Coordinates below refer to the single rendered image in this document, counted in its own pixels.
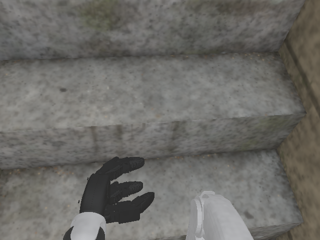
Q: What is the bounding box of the left robot forearm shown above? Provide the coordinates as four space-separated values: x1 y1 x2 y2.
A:
63 212 107 240

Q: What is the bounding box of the left robot hand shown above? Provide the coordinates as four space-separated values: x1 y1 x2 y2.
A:
78 156 155 224

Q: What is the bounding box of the right robot shin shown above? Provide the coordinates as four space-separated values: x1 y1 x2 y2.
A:
185 191 215 240

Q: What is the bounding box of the robot right thigh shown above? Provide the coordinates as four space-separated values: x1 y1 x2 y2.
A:
190 194 254 240

